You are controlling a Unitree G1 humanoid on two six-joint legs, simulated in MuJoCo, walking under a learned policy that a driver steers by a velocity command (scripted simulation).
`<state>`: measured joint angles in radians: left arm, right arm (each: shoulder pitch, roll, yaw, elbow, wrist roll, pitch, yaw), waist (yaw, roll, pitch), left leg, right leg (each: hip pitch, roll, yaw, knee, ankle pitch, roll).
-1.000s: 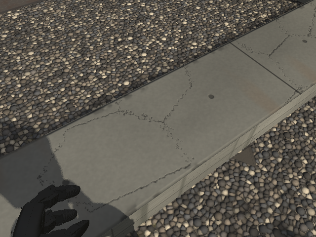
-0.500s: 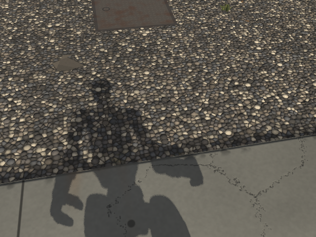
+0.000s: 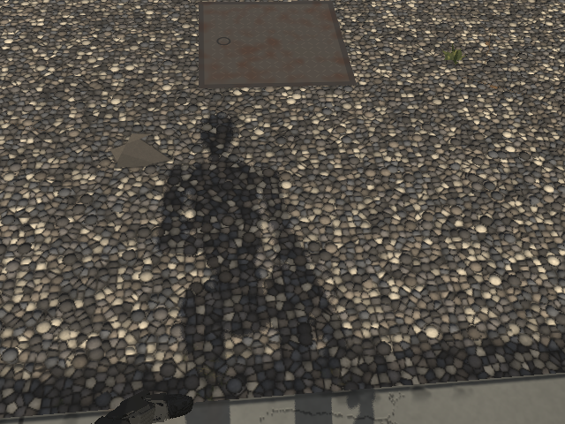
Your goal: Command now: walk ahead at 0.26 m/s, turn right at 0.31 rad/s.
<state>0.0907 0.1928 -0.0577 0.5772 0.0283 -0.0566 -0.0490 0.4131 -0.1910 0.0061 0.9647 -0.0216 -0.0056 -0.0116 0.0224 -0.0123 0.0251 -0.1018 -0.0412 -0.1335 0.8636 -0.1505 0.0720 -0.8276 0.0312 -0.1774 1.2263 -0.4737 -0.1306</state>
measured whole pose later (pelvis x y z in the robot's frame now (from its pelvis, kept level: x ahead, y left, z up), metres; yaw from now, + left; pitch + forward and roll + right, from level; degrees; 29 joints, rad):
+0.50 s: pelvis +0.15 +0.02 +0.11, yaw -3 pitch +1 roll -2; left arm 0.16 0.25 0.02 0.75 0.00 0.02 0.03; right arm 0.22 -0.23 -0.02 0.72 0.01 0.02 0.01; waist 0.01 0.01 -0.01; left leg -0.42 0.05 0.01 0.66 -0.29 0.00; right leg -0.18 0.08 -0.10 0.45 -0.29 -0.08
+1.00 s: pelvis +0.18 +0.00 +0.12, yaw +16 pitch +2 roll -1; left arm 0.09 0.25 0.03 0.68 -0.02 0.00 0.03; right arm 0.19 -0.27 -0.05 0.56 0.02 0.06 -0.05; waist -0.03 0.01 0.03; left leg -0.37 -0.11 -0.26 0.51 -0.17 0.00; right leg -0.36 0.05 0.09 0.68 -0.36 0.05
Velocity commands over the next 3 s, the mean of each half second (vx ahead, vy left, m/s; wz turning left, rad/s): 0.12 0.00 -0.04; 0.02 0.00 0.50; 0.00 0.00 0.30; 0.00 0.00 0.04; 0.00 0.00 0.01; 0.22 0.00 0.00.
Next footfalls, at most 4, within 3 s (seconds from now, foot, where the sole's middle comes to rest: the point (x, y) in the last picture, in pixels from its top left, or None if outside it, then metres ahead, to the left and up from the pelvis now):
0.54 left None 0.24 0.13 -0.66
1.04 right None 0.25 -0.11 -0.66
1.44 left None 0.14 0.12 -0.66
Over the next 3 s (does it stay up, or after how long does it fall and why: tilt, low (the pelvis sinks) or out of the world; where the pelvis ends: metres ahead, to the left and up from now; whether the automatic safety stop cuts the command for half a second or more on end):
stays up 0.26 0.01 0.12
